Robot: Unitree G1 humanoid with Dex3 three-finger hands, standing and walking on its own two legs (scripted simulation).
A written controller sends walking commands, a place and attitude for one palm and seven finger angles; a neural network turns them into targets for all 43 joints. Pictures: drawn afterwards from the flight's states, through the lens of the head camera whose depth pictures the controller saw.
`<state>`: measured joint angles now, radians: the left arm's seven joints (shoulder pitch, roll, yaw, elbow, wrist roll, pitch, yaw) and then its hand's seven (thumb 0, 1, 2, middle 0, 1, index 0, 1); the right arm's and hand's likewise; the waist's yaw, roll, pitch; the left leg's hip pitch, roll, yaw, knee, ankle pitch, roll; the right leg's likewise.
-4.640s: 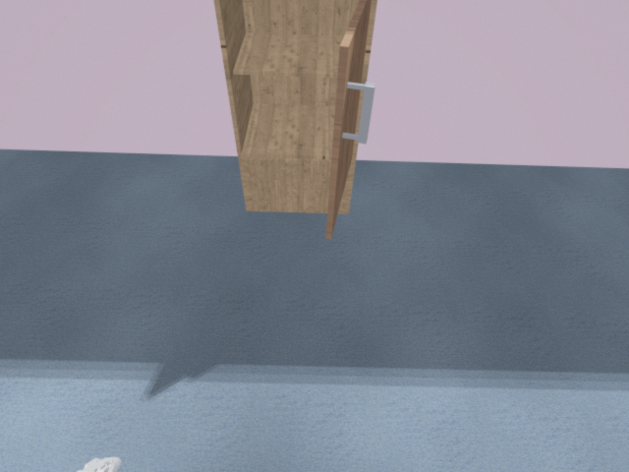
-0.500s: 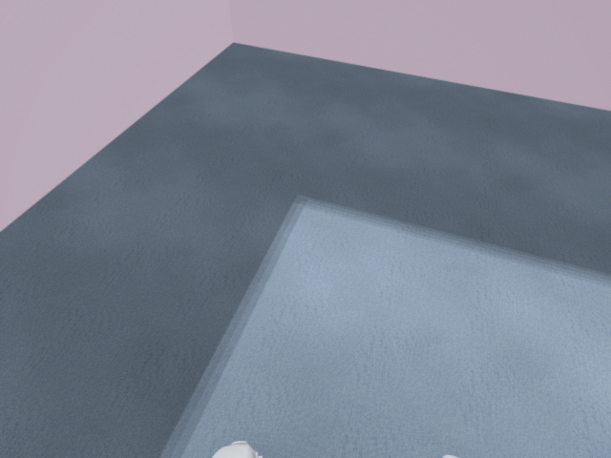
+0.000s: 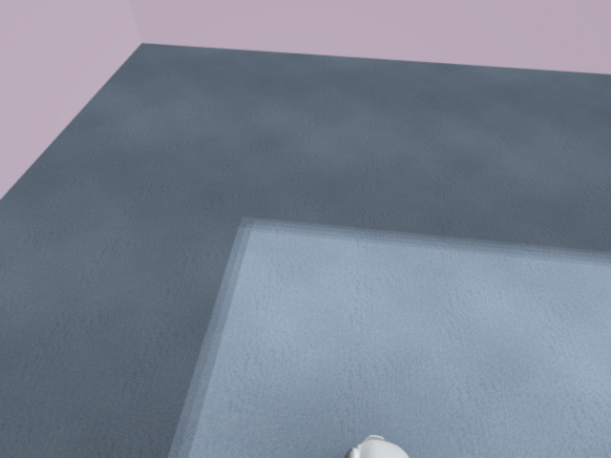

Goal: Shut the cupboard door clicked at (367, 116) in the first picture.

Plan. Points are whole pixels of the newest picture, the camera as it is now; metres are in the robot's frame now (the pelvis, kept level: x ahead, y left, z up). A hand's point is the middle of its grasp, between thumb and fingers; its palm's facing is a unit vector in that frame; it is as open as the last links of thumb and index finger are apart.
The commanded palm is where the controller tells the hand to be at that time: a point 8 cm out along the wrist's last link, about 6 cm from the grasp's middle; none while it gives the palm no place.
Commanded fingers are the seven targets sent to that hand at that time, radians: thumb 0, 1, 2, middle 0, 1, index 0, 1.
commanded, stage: walk around to get in front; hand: left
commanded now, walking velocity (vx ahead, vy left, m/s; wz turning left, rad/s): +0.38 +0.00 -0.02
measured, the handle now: out of the picture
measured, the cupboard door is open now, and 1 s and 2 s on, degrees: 78 78 78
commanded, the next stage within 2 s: walk to a spot facing it in 0.88 s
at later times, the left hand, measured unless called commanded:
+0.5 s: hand out of the picture +0.15 +0.14 -0.18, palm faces +0.16 -0.98 -0.14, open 7.3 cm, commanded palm none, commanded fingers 0.00 0.90 0.90 -0.20 -0.30 -0.20 -0.30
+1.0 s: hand (223, 259) +0.50 +0.18 -0.15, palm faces -0.01 -0.98 -0.21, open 7.4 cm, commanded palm none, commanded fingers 0.00 0.90 0.90 -0.20 -0.30 -0.20 -0.30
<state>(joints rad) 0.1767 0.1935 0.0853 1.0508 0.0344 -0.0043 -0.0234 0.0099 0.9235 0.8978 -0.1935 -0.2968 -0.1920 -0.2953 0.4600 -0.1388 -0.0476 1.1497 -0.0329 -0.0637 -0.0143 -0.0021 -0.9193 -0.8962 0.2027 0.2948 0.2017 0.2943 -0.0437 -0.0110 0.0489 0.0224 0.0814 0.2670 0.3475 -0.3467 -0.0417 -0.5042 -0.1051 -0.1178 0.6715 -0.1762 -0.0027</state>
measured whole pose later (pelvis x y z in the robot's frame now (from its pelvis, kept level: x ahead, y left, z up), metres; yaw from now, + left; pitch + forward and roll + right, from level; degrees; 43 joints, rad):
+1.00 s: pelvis +0.41 -0.01 +0.00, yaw -2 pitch -1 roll +1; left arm 0.17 0.17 0.08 1.02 0.03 -0.01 -0.02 0.00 0.91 0.90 -0.19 -0.30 -0.19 -0.30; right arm 0.39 -0.15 -0.06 1.12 -0.03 -0.05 -0.01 0.00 -0.92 -0.90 0.20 0.30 0.20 0.29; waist -0.04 0.00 0.03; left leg -0.07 0.07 0.25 0.38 -0.29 -0.02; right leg -0.43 -0.11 -0.11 0.64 -0.21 0.01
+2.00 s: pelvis +0.53 -0.05 -0.01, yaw +31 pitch +1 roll +0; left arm 0.18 0.20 0.06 0.85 0.02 0.03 0.02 0.00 0.90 0.90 -0.20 -0.30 -0.20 -0.30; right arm 0.21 -0.23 -0.09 0.91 -0.02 0.07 0.02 0.00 -0.90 -0.90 0.21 0.30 0.21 0.29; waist -0.03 0.06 0.04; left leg -0.47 -0.08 -0.12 0.62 -0.25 -0.01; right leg -0.26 -0.02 -0.05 0.57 -0.31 0.00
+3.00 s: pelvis +0.52 -0.08 +0.00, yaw +68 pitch +0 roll +1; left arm 0.16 0.19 0.03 0.83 0.02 0.01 0.02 0.00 0.90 0.90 -0.20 -0.30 -0.20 -0.30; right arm 0.22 -0.26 -0.09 0.93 -0.02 0.08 0.02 0.00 -0.91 -0.90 0.21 0.30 0.20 0.29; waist -0.04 0.06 0.07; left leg -0.49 -0.05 -0.07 1.08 -0.44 -0.04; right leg -0.24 -0.06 -0.10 0.55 -0.30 -0.02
